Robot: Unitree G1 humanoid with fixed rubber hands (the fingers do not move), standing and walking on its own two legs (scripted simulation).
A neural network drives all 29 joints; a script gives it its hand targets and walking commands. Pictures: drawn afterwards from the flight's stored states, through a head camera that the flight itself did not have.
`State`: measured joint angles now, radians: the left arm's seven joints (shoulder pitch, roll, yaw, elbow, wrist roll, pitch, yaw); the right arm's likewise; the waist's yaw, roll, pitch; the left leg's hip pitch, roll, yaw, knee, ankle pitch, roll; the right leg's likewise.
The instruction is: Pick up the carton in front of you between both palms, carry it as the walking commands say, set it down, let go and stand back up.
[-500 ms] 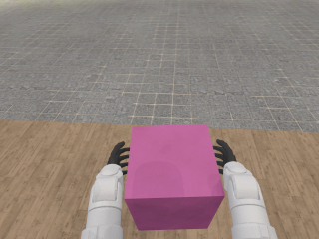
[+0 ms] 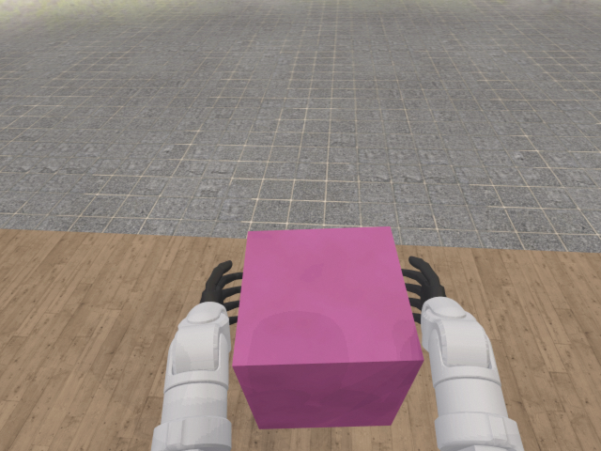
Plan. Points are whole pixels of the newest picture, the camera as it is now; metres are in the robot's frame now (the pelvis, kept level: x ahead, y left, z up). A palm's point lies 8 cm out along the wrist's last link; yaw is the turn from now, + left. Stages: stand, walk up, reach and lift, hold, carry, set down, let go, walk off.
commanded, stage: hold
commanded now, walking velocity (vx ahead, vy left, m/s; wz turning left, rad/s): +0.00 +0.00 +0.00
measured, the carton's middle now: (322, 332) +0.30 +0.00 -0.02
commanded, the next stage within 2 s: carry in 0.56 s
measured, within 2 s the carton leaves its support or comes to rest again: neither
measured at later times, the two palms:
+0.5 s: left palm (215, 311) +0.29 +0.15 +0.05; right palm (431, 305) +0.29 -0.15 +0.05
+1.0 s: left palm (225, 248) +0.39 +0.14 +0.07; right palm (420, 238) +0.40 -0.15 +0.08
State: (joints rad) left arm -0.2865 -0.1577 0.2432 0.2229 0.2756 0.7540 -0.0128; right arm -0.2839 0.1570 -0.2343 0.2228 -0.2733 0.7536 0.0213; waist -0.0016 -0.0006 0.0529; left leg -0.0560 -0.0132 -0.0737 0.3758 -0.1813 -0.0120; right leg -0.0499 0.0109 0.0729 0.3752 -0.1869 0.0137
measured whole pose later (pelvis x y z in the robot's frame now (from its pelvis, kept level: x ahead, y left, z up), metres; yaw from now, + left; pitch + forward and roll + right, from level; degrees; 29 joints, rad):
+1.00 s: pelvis +0.13 -0.01 -0.01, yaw +0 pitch +5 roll +2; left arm -0.14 -0.13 0.10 -0.28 0.12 1.14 0.09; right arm -0.15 0.13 -0.12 -0.26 -0.10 1.12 -0.07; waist 0.01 -0.05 -0.17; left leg -0.34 0.00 0.16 0.48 -0.26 0.01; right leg -0.19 -0.06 -0.02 0.52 -0.41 0.01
